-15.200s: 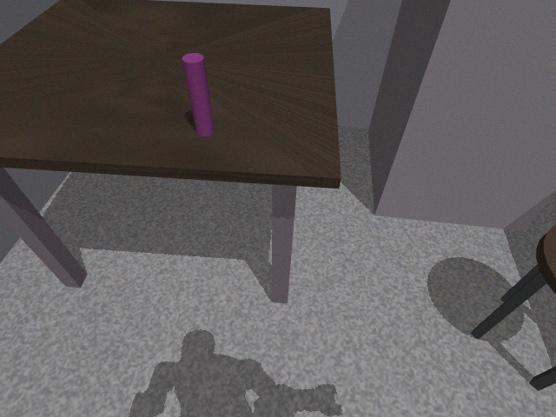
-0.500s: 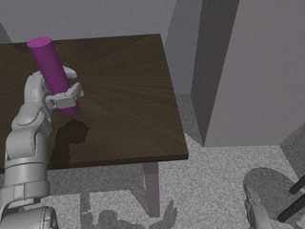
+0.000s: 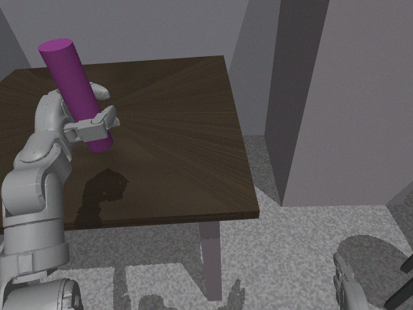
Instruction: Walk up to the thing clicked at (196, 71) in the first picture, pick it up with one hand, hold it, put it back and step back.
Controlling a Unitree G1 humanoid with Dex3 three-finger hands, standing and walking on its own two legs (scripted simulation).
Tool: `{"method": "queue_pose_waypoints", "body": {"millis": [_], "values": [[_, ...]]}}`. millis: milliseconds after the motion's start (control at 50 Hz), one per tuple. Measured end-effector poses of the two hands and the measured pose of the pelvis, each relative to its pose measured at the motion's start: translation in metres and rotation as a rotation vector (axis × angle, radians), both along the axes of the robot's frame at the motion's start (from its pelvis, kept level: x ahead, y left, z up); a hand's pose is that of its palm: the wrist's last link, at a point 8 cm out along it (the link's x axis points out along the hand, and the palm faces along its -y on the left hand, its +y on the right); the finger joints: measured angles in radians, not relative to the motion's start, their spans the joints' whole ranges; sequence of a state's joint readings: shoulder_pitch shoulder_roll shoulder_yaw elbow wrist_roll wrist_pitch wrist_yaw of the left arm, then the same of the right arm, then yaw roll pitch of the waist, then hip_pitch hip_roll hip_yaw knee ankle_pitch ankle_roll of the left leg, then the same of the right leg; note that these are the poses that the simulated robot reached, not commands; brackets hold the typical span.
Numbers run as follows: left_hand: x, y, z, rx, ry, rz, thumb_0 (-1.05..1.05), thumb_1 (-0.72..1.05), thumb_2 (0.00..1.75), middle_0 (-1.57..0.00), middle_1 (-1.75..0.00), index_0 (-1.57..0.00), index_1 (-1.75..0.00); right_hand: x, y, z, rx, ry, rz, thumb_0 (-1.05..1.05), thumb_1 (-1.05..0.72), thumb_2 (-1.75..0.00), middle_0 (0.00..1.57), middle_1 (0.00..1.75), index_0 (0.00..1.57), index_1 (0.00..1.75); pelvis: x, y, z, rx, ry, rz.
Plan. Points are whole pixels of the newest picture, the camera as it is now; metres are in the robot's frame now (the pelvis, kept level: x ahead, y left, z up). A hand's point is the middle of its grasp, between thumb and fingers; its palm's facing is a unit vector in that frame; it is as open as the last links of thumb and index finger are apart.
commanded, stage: lift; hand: left
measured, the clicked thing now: (81, 102) +0.36 +0.19 +0.28
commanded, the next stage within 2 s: hold in 0.06 s
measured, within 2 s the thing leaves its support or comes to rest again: neither
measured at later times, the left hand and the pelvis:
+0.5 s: hand (94, 108) +0.35 +0.17 +0.28, palm faces +0.09 -1.00 +0.01, open 5.5 cm; pelvis +0.00 +0.00 +0.00, yaw +0 degrees
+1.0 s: hand (94, 111) +0.34 +0.16 +0.28, palm faces +0.09 -1.00 +0.02, open 5.5 cm; pelvis +0.00 +0.00 +0.00, yaw +0 degrees
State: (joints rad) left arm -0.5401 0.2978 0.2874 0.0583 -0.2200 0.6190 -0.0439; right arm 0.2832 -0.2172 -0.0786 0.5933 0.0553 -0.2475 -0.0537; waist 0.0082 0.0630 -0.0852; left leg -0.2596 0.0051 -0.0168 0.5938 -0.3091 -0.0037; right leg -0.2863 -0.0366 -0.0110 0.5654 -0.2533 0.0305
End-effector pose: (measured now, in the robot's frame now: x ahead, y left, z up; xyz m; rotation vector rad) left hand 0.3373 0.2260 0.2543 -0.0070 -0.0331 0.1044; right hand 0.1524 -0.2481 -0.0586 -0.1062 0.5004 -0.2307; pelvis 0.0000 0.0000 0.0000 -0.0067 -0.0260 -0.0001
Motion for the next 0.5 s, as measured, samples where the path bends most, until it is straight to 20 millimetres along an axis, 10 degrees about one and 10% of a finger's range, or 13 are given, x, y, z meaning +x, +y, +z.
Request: {"method": "queue_pose_waypoints", "body": {"millis": [500], "values": [[-0.014,-0.007,0.023,0.001,-0.015,-0.019,-0.01,0.11,1.17,-0.99,-1.15,-1.01,-1.15,0.005,0.0,-0.001,0.016,-0.027,0.003,-0.02,0.55,-0.05,0.05,0.05,0.06,0.05,-0.002,0.001,0.001,0.001,-0.012,0.002]]}}
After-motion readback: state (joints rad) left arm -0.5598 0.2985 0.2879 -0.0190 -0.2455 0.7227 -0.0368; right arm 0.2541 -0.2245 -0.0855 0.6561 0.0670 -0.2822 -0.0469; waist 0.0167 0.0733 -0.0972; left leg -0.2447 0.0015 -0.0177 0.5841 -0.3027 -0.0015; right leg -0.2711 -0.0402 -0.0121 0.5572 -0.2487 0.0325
